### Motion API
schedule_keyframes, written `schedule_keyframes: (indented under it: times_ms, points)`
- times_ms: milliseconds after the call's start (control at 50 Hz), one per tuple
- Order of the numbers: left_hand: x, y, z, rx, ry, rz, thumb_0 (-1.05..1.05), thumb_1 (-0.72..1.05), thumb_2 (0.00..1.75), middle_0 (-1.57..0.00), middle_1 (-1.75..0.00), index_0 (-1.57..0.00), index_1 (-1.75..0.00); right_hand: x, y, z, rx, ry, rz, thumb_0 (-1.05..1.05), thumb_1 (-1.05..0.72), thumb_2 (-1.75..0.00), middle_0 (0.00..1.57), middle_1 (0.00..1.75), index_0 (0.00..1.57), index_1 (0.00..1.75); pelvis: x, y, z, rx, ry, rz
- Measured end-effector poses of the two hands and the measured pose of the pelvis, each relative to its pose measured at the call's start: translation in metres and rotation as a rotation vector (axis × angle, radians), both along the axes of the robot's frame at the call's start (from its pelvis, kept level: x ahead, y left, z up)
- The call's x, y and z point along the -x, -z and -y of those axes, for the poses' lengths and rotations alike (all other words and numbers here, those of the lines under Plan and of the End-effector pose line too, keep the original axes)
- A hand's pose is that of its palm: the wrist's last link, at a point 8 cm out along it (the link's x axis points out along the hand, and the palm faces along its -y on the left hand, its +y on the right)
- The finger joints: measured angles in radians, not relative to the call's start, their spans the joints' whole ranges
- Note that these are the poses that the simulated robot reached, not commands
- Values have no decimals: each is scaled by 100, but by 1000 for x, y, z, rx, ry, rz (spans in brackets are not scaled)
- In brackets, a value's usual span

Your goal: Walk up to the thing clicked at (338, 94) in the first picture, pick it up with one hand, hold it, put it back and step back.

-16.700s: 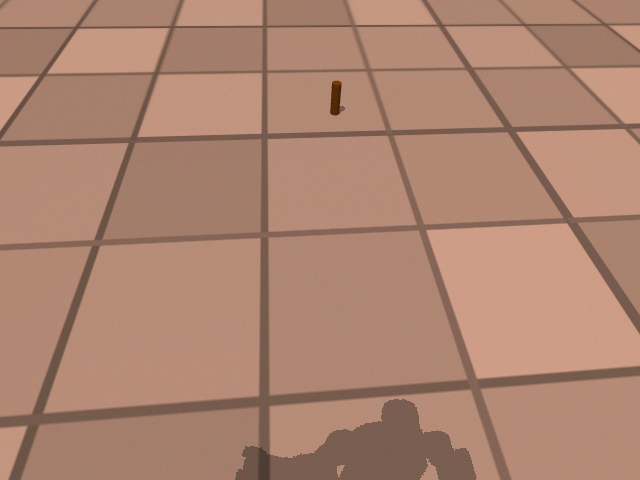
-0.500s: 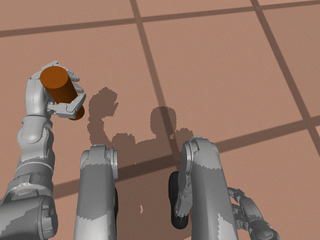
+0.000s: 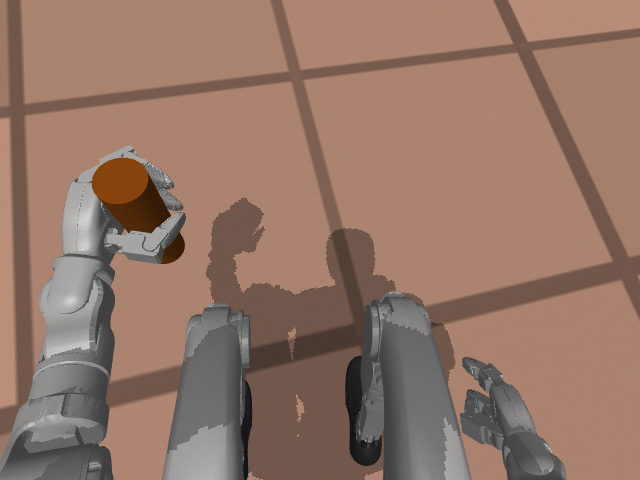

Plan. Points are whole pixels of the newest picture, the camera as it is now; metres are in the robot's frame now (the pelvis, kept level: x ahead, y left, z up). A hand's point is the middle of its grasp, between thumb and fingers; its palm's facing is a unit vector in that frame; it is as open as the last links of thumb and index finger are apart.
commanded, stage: lift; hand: left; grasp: from the side
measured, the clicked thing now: (147, 219) +0.40 +0.19 -0.03
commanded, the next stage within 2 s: hold in 1.48 s
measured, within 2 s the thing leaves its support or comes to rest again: neither
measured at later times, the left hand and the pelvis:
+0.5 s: hand (69, 133) +0.39 +0.17 +0.17, palm faces +0.00 -1.00 -0.03, open 7.1 cm; pelvis +0.03 +0.00 +0.15, yaw +0 degrees
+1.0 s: hand out of the picture +0.39 +0.17 +0.27, palm faces -0.03 -1.00 -0.03, open 7.1 cm; pelvis +0.06 +0.00 +0.24, yaw +0 degrees
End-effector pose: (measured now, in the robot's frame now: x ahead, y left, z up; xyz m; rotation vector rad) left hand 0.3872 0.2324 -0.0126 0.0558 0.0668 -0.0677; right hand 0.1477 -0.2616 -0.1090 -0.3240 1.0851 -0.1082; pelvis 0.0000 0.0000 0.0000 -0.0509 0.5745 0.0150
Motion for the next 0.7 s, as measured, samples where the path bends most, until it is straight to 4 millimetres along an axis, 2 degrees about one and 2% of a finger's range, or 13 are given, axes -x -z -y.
schedule_keyframes:
  times_ms: [140, 200, 440, 580, 700]
  points:
    - [6, -47, 0, 7, -37, -5, 2, -8, 117, -89, -115, -88, -119, -17, -35, -6, -22, 13, 51, 1, -90, -90, 20, 30, 20, 30, -6, -36, 1, -6, 0, 15]
    - [9, -73, 1, -9, -26, -1, 2, -8, 117, -89, -115, -88, -119, -23, -53, -8, -29, 27, 72, 1, -90, -89, 20, 30, 20, 30, -9, -53, 1, -7, 0, 28]
    - [18, -169, 5, 9, -56, -10, 2, -8, 118, -90, -115, -89, -118, -35, -136, -16, -45, 65, 127, 1, -89, -89, 20, 30, 20, 30, -28, -132, 0, -7, 0, 111]
    - [17, -208, 5, 3, -55, -20, 2, -8, 118, -90, -115, -89, -118, -39, -182, -17, -37, 69, 157, 1, -88, -89, 20, 30, 20, 30, -39, -171, -1, -7, -1, 169]
    - [16, -235, 2, 22, -56, -14, 2, -8, 118, -90, -115, -89, -118, -38, -209, -16, -32, 67, 159, 1, -88, -89, 20, 30, 20, 30, -46, -196, -2, -9, 1, 214]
